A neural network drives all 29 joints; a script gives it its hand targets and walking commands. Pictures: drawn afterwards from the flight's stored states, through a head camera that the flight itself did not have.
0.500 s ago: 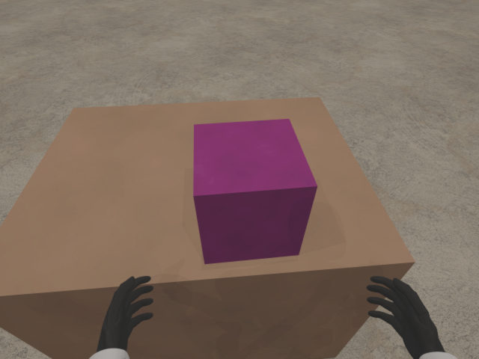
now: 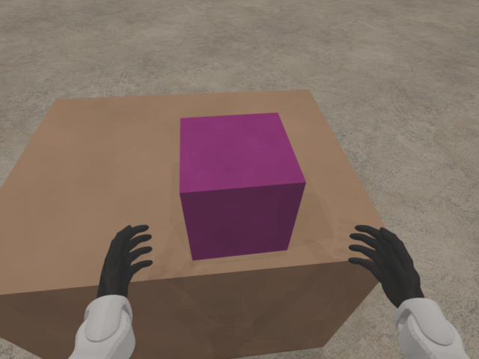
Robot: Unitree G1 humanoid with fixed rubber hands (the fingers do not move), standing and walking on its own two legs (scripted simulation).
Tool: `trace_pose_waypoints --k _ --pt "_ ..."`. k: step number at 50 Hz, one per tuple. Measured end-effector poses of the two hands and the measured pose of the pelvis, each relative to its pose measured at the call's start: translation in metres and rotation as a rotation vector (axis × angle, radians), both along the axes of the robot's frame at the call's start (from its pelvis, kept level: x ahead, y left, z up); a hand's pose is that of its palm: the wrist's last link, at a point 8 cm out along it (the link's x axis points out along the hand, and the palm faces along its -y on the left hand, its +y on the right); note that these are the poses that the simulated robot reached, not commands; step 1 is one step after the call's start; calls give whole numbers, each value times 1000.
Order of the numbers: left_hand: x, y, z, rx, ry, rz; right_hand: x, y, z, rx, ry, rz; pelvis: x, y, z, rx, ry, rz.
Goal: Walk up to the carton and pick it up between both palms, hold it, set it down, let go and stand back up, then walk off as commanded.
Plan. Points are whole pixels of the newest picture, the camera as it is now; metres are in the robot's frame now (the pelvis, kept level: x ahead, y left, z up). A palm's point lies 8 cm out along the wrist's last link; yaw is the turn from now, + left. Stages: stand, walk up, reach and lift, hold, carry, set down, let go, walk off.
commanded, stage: reach and lift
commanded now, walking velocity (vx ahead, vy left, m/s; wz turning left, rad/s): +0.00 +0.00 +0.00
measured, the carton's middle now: (235, 186) +0.45 +0.03 +0.04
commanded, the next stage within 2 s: none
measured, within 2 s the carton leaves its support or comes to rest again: neither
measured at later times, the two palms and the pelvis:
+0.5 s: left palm (125, 230) +0.29 +0.19 +0.11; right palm (388, 221) +0.33 -0.21 +0.11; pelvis -0.02 -0.01 +0.00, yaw +0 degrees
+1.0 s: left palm (124, 187) +0.35 +0.21 +0.13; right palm (366, 172) +0.41 -0.19 +0.13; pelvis -0.01 -0.01 +0.00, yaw +1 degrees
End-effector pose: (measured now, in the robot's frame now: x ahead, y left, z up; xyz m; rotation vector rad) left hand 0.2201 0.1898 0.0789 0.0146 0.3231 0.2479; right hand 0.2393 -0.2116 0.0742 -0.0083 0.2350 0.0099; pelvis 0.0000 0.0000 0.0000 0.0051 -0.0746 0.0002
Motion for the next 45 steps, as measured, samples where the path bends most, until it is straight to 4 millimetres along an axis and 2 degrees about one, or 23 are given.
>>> trace_pose_waypoints --k 6,10,20,29,45 --pt "14 3 10 -2 3 -6 16 -5 1 13 20 -19 -4 -1 0 3 1 2" --pt "25 4 15 -5 5 -10 29 -5 10 15 -1 -20 -7 -2 0 6 13 -2" --pt "56 -5 26 -32 31 -30 70 -4 23 26 1 1 -14 -4 -1 9 31 -6" --pt "80 4 36 -36 29 -4 102 3 37 21 -7 31 -18 -9 -1 10 64 2" --pt "124 9 50 -41 13 -20 159 14 51 2 -4 47 -10 -14 -3 5 136 21"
